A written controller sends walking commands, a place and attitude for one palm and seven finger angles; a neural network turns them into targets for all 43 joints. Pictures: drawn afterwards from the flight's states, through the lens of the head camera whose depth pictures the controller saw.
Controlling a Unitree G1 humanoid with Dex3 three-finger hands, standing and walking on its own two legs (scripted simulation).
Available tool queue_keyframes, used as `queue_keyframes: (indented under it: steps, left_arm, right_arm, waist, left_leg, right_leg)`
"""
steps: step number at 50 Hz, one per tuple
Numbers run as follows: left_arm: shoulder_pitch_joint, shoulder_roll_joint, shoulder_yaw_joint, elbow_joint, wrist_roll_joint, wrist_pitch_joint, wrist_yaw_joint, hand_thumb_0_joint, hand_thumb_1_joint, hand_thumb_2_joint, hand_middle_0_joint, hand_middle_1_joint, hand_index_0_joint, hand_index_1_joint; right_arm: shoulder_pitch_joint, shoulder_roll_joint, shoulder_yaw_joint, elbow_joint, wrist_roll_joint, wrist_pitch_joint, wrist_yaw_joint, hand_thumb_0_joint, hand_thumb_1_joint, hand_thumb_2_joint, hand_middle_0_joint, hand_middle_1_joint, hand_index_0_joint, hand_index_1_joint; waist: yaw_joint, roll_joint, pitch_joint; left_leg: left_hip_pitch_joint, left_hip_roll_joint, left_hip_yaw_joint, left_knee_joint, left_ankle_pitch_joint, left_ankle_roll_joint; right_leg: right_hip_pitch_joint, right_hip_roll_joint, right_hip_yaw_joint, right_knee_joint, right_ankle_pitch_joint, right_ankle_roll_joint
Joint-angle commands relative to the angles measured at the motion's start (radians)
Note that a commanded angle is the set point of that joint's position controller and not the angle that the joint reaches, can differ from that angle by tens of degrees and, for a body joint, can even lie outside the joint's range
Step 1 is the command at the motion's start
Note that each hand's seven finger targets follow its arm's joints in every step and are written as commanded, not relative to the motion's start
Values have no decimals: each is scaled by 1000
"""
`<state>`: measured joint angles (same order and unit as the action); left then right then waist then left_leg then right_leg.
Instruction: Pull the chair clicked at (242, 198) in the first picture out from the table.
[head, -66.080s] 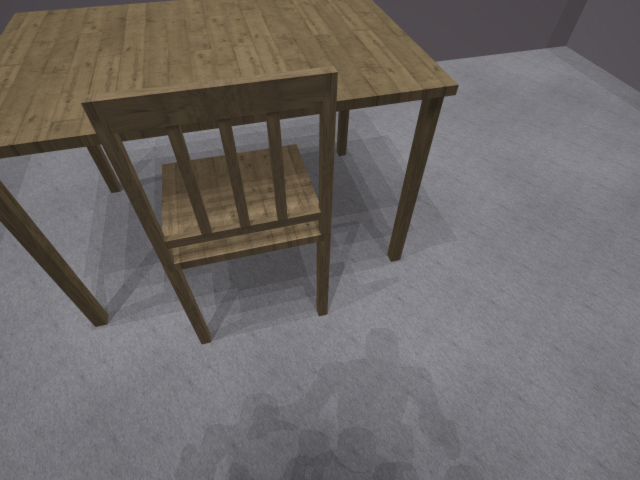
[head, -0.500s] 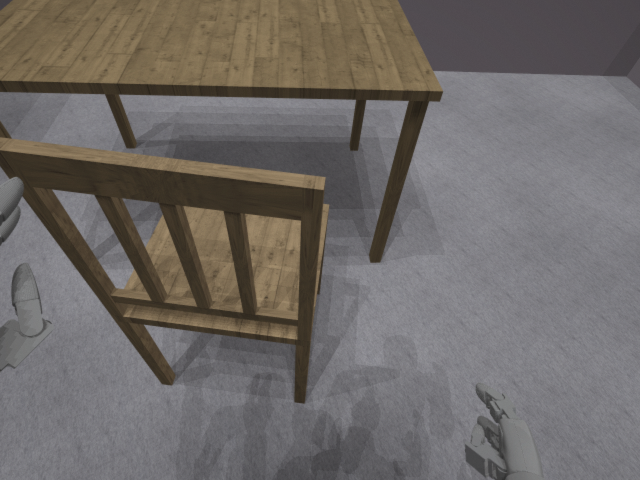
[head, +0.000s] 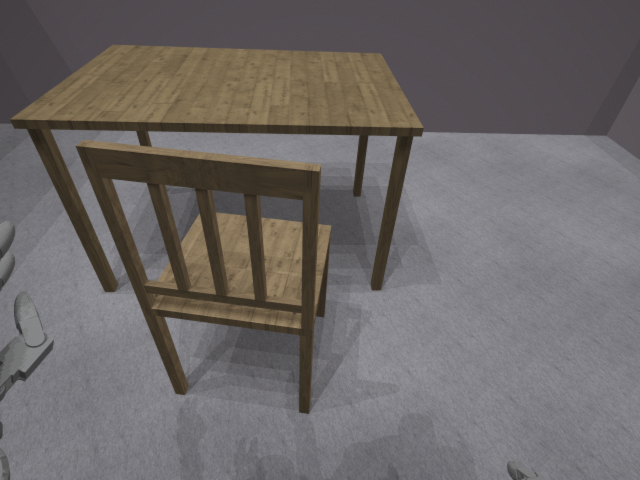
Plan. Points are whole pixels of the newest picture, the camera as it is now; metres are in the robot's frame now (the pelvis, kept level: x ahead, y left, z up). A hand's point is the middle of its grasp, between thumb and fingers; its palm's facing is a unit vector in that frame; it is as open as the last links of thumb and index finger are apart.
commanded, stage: stop stepping back and stand still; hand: left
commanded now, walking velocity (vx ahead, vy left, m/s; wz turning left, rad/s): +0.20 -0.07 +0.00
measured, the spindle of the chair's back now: (213, 245) +0.61 +0.25 -0.08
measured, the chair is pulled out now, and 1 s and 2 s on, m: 0.33 0.33 0.33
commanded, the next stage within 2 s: let the arm hang, fingers relaxed in 0.66 s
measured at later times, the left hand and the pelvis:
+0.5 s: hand (1, 412) +0.13 +0.27 +0.17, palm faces +0.47 -0.80 -0.37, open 7.4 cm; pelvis -0.06 +0.00 +0.00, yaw +1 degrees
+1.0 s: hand out of the picture +0.07 +0.17 -0.14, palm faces +0.01 -0.98 -0.19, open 7.4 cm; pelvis -0.03 +0.01 -0.01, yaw +1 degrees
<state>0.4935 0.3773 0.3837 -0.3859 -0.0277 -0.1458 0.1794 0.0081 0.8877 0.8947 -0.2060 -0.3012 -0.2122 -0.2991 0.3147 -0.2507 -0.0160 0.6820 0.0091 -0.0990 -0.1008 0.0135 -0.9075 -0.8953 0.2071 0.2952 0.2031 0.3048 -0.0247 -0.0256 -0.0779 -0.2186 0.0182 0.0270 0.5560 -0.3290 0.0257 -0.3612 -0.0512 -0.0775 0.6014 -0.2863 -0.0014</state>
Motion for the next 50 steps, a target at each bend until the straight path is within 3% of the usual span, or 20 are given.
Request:
queue_keyframes:
  steps: [1,6,7,8,9,10,13,19,20,22,23,26,32,36,37,38,40,43,46,50]
  left_arm:
    - [-116,248,110,-364,29,-75,1,0,900,900,-200,-300,-200,-300]
    - [-106,238,131,-245,25,-85,7,0,900,900,-200,-300,-200,-300]
    - [-106,239,131,-221,29,-88,0,0,900,900,-200,-300,-200,-300]
    - [-103,250,137,-187,27,-82,-13,0,900,900,-200,-300,-200,-300]
    - [-156,256,132,-195,3,-76,-22,0,900,900,-200,-300,-200,-300]
    - [-201,273,157,-210,-7,-89,-25,0,900,900,-200,-300,-200,-300]
    - [-99,198,107,-131,-15,-86,-41,0,900,900,-200,-300,-200,-300]
    - [-148,187,70,-237,2,-93,-6,0,900,900,-200,-300,-200,-300]
    - [-172,195,70,-276,7,-97,0,0,900,900,-200,-300,-200,-300]
    - [-188,207,75,-377,14,-109,10,0,900,900,-200,-300,-200,-300]
    - [-186,239,90,-389,34,-103,14,0,900,900,-200,-300,-200,-300]
    - [-72,275,165,-334,12,-95,-3,0,900,900,-200,-300,-200,-300]
    - [-38,205,136,-203,6,-78,-7,0,900,900,-200,-300,-200,-300]
    - [-107,189,89,-181,-12,-65,-24,0,900,900,-200,-300,-200,-300]
    - [-142,190,86,-213,-14,-61,-21,0,900,900,-200,-300,-200,-300]
    - [-72,-35,-231,539,96,85,-123,0,900,900,-200,-300,-200,-300]
    - [-87,-60,-250,565,72,152,-158,0,900,900,-200,-300,-200,-300]
    - [-154,-90,-295,654,56,157,-164,0,900,900,-200,-300,-200,-300]
    - [-178,-48,-301,832,61,151,-158,0,900,900,-200,-300,-200,-300]
    - [-185,-3,-329,1072,46,128,-157,0,900,900,-200,-300,-200,-300]
  right_arm:
    - [-163,-90,-39,-177,-6,-83,19,0,-900,-900,200,300,200,300]
    - [-179,-92,-26,-156,6,-81,27,0,-900,-900,200,300,200,300]
    - [-178,-92,-31,-156,-2,-72,22,0,-900,-900,200,300,200,300]
    - [-177,-86,-46,-157,-3,-53,25,0,-900,-900,200,300,200,300]
    - [-189,-101,-49,-163,11,-58,24,0,-900,-900,200,300,200,300]
    - [-176,-106,-43,-148,0,-62,24,0,-900,-900,200,300,200,300]
    - [-146,-87,-46,-137,12,-38,30,0,-900,-900,200,300,200,300]
    - [-175,-64,-11,-169,-10,-79,-1,0,-900,-900,200,300,200,300]
    - [-166,-72,-11,-173,-14,-89,-3,0,-900,-900,200,300,200,300]
    - [-172,-109,-17,-194,-15,-91,-1,0,-900,-900,200,300,200,300]
    - [-176,-84,-17,-194,-16,-86,5,0,-900,-900,200,300,200,300]
    - [-177,-71,-32,-175,8,-93,31,0,-900,-900,200,300,200,300]
    - [-196,-78,-16,-174,6,-72,31,0,-900,-900,200,300,200,300]
    - [-180,-71,-26,-174,8,-59,38,0,-900,-900,200,300,200,300]
    - [-173,-66,-30,-166,13,-63,42,0,-900,-900,200,300,200,300]
    - [-99,-140,-66,41,-28,-63,120,0,-900,-900,200,300,200,300]
    - [7,-68,-43,24,-23,36,118,0,-900,-900,200,300,200,300]
    - [-74,-135,-42,0,-58,59,111,0,-900,-900,200,300,200,300]
    - [-108,-98,-18,25,-58,64,100,0,-900,-900,200,300,200,300]
    - [-49,-55,-13,128,-33,82,92,0,-900,-900,200,300,200,300]
  waist:
    - [9,382,44]
    - [41,169,170]
    - [43,34,174]
    - [36,-216,169]
    - [23,-291,168]
    - [-7,-163,150]
    - [-4,-65,126]
    - [8,-89,53]
    - [1,-15,44]
    - [6,352,57]
    - [5,369,71]
    - [22,215,47]
    - [24,160,118]
    - [7,-185,116]
    - [12,-188,75]
    - [-47,-93,48]
    - [-54,-65,-12]
    - [-3,79,76]
    - [34,-25,38]
    - [8,-33,48]
  left_leg:
    - [-235,240,-301,-399,-439,171]
    - [-379,164,-123,-196,-380,58]
    - [-409,91,-65,3,-334,31]
    - [-426,-31,36,384,-278,-1]
    - [-416,-52,-3,630,-169,-10]
    - [-382,-9,-30,697,-30,-22]
    - [-286,31,-23,539,-27,-19]
    - [77,-22,112,-53,-87,27]
    - [116,-12,88,-136,-101,38]
    - [170,231,-288,-358,-266,134]
    - [122,303,-328,-377,-190,168]
    - [-27,283,-251,-356,-229,150]
    - [-256,198,-91,-267,-321,61]
    - [-216,12,29,242,-128,-4]
    - [-155,21,10,205,-102,-4]
    - [-276,60,-31,282,18,-4]
    - [-59,43,-56,90,56,6]
    - [-140,249,-367,-162,179,146]
    - [-152,123,-176,-63,435,59]
    - [-38,11,-23,-41,125,-3]
  right_leg:
    - [19,83,15,487,-192,36]
    - [240,50,-1,-73,-151,-11]
    - [259,14,80,-229,-182,-44]
    - [154,-156,411,-410,-427,-133]
    - [27,-319,648,-538,-479,-188]
    - [14,-295,528,-487,-228,-194]
    - [-59,-250,406,-487,-432,-168]
    - [-33,-164,220,-408,-402,-107]
    - [-14,-140,206,-326,-355,-94]
    - [-137,29,65,99,-226,-28]
    - [-176,72,28,322,-222,-5]
    - [-134,42,90,481,-135,7]
    - [238,46,-15,-103,-94,-15]
    - [90,-228,459,-423,-250,-173]
    - [88,-241,445,-409,-209,-183]
    - [130,-275,206,-119,391,-149]
    - [-20,-137,122,-46,128,-79]
    - [-98,24,54,199,-173,4]
    - [127,-13,89,-13,193,-13]
    - [127,-122,247,-184,287,-90]
